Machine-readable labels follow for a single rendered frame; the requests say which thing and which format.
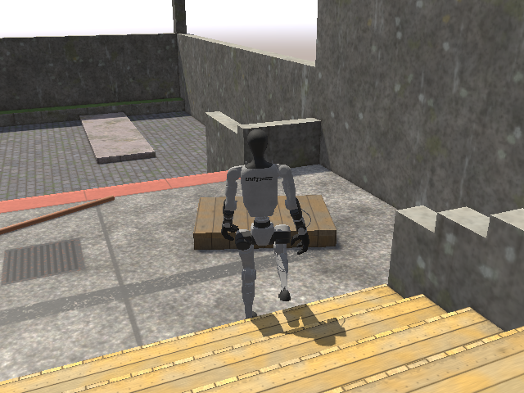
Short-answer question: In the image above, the robot torso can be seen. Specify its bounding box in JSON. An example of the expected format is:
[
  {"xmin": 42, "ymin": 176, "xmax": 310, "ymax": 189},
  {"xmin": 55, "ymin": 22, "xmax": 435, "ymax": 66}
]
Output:
[{"xmin": 241, "ymin": 161, "xmax": 279, "ymax": 246}]

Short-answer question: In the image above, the robot left thigh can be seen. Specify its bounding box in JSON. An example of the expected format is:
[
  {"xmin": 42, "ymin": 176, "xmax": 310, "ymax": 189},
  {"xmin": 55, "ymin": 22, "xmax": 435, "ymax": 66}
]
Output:
[{"xmin": 235, "ymin": 229, "xmax": 256, "ymax": 283}]

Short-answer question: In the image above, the left robot forearm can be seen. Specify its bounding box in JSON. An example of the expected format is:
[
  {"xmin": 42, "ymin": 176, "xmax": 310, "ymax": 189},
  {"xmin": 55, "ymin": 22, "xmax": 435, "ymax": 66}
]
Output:
[{"xmin": 222, "ymin": 199, "xmax": 234, "ymax": 228}]

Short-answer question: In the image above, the right robot upper arm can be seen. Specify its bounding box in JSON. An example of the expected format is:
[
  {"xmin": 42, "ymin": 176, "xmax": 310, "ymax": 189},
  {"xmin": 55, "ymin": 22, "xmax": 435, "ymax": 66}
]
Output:
[{"xmin": 276, "ymin": 164, "xmax": 298, "ymax": 210}]

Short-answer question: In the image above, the right robot forearm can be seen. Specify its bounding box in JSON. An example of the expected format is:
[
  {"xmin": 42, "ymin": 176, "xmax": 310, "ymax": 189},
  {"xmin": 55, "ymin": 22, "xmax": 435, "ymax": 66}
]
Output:
[{"xmin": 290, "ymin": 198, "xmax": 307, "ymax": 235}]

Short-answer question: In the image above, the left robot upper arm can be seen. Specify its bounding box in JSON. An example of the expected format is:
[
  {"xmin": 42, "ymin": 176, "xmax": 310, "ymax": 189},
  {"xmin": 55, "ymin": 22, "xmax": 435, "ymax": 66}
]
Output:
[{"xmin": 224, "ymin": 165, "xmax": 242, "ymax": 211}]

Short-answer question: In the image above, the robot right hand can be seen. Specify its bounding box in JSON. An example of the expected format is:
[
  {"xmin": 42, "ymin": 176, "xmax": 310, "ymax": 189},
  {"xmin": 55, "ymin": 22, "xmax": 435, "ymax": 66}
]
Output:
[{"xmin": 291, "ymin": 233, "xmax": 309, "ymax": 255}]

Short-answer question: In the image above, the robot left hand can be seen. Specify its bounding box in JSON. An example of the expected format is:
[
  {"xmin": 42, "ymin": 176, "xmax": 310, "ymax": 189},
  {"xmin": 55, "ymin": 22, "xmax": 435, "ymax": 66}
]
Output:
[{"xmin": 221, "ymin": 224, "xmax": 239, "ymax": 241}]

